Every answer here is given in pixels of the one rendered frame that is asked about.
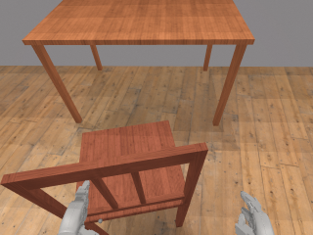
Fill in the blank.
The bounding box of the chair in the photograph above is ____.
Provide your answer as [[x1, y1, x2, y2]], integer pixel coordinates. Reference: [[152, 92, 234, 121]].
[[0, 120, 208, 235]]

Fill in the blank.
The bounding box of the table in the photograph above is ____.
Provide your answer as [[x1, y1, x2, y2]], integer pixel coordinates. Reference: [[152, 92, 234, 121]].
[[22, 0, 255, 126]]

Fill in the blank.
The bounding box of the robot left hand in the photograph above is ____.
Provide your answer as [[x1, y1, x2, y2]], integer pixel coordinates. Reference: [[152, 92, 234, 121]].
[[58, 180, 100, 235]]

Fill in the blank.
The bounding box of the robot right hand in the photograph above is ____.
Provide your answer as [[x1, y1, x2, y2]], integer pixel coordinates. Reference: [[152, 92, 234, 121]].
[[235, 191, 275, 235]]

